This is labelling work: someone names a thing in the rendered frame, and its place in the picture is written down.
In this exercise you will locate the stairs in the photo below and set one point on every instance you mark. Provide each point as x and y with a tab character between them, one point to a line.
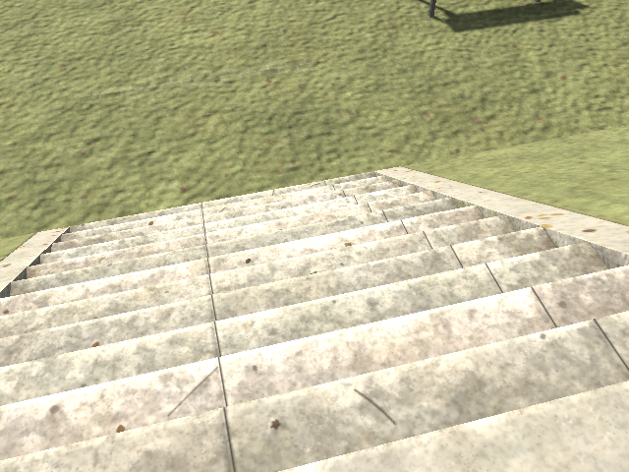
271	330

